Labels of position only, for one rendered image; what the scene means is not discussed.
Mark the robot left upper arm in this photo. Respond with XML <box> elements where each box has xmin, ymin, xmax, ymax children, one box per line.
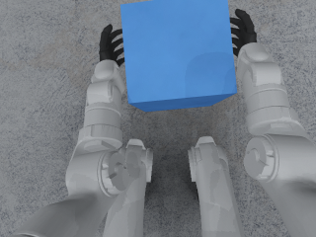
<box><xmin>7</xmin><ymin>149</ymin><xmax>130</xmax><ymax>237</ymax></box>

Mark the robot right hand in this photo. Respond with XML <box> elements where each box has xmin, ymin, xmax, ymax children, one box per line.
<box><xmin>229</xmin><ymin>9</ymin><xmax>257</xmax><ymax>58</ymax></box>

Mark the right robot thigh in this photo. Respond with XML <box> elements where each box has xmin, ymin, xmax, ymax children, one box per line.
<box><xmin>188</xmin><ymin>142</ymin><xmax>245</xmax><ymax>237</ymax></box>

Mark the left robot shin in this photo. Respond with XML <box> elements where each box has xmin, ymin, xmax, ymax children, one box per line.
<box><xmin>118</xmin><ymin>138</ymin><xmax>145</xmax><ymax>159</ymax></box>

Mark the left robot forearm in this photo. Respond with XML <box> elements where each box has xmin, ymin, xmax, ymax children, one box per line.
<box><xmin>65</xmin><ymin>59</ymin><xmax>125</xmax><ymax>184</ymax></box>

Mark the carton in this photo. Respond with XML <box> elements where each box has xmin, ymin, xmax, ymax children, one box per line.
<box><xmin>120</xmin><ymin>0</ymin><xmax>237</xmax><ymax>113</ymax></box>

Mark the right robot forearm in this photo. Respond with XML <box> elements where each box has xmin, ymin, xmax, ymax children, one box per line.
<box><xmin>236</xmin><ymin>42</ymin><xmax>313</xmax><ymax>143</ymax></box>

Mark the robot left hand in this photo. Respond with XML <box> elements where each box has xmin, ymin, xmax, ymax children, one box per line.
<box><xmin>99</xmin><ymin>24</ymin><xmax>125</xmax><ymax>67</ymax></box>

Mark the robot right upper arm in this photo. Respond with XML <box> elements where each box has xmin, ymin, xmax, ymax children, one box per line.
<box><xmin>243</xmin><ymin>133</ymin><xmax>316</xmax><ymax>237</ymax></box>

